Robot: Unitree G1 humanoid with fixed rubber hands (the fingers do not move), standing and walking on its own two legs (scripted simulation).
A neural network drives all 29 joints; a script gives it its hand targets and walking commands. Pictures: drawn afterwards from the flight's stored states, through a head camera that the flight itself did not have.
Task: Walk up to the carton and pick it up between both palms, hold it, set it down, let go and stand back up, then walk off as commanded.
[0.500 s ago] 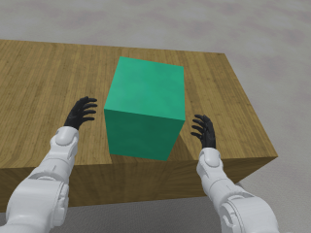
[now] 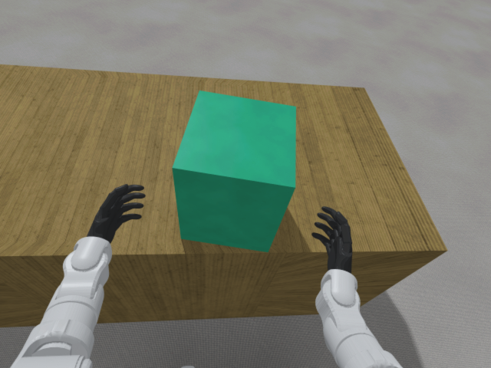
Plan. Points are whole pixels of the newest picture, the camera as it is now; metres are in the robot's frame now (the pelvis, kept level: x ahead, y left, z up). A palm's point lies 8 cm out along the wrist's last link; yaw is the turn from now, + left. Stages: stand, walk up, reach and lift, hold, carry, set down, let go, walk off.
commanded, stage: set down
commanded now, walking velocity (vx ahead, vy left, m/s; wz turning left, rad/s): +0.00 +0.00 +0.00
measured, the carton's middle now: (235, 175) +0.49 +0.02 -0.03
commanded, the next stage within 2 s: none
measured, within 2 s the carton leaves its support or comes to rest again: neither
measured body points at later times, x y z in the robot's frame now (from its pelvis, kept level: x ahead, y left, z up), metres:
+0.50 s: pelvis +0.01 -0.02 +0.01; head +0.03 +0.02 +0.45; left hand +0.27 +0.25 +0.00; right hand +0.25 -0.17 +0.00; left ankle +0.04 +0.09 -0.73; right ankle +0.02 -0.17 -0.73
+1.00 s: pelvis +0.02 -0.03 +0.01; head +0.03 +0.00 +0.46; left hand +0.24 +0.24 -0.01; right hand +0.23 -0.19 -0.01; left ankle +0.04 +0.09 -0.73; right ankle +0.02 -0.17 -0.73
